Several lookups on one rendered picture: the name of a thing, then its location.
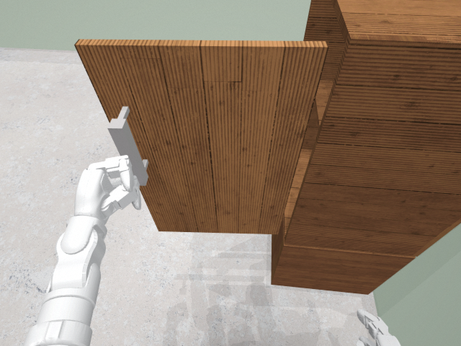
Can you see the robot left hand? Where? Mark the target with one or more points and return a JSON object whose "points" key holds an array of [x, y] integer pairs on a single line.
{"points": [[97, 196]]}

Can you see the robot right hand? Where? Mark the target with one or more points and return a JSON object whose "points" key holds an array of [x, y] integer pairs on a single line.
{"points": [[377, 329]]}

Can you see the robot left forearm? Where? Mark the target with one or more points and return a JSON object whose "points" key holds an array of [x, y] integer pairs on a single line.
{"points": [[67, 308]]}

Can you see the handle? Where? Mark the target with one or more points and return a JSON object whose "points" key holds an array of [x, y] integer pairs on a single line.
{"points": [[125, 143]]}

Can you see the cupboard door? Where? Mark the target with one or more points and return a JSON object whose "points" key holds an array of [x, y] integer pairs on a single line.
{"points": [[221, 123]]}

